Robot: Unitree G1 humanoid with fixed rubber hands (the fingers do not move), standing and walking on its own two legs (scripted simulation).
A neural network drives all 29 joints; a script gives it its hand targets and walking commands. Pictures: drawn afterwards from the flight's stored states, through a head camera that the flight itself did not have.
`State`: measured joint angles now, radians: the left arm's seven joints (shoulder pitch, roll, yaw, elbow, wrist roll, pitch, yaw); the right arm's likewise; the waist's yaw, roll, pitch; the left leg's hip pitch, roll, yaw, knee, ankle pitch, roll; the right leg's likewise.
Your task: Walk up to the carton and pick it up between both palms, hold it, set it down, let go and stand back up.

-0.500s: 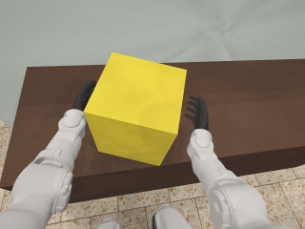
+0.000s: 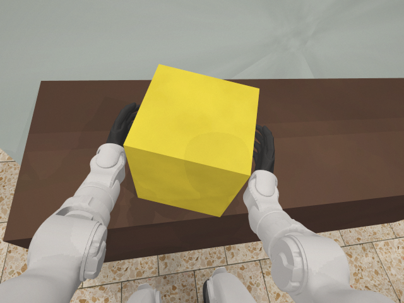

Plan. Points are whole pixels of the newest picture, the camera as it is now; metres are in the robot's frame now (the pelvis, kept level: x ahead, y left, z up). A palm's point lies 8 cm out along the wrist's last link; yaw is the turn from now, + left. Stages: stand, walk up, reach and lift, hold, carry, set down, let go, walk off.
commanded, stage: reach and lift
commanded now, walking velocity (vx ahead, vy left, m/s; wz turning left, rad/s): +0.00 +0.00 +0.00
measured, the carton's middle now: (192, 148) +0.44 -0.03 -0.02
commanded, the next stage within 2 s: none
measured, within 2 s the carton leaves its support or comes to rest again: neither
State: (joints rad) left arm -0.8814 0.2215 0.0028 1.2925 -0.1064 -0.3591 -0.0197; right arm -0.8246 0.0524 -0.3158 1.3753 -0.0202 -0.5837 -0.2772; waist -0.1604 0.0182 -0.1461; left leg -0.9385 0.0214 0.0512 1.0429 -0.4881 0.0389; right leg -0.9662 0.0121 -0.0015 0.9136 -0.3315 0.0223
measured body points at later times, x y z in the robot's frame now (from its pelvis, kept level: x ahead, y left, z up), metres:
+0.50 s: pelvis +0.01 +0.00 +0.00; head +0.13 +0.04 +0.43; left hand +0.47 +0.12 +0.00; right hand +0.39 -0.18 +0.00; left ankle +0.00 +0.07 -0.67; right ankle +0.05 -0.15 -0.67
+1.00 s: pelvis +0.01 +0.01 +0.01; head +0.14 +0.04 +0.44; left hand +0.47 +0.12 +0.00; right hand +0.39 -0.18 +0.00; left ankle +0.00 +0.07 -0.67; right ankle +0.05 -0.15 -0.67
